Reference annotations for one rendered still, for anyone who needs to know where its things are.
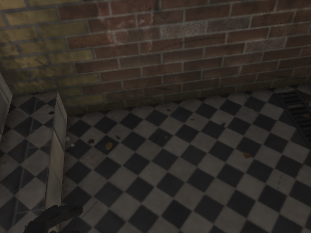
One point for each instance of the left robot hand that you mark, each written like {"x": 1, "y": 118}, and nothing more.
{"x": 51, "y": 217}

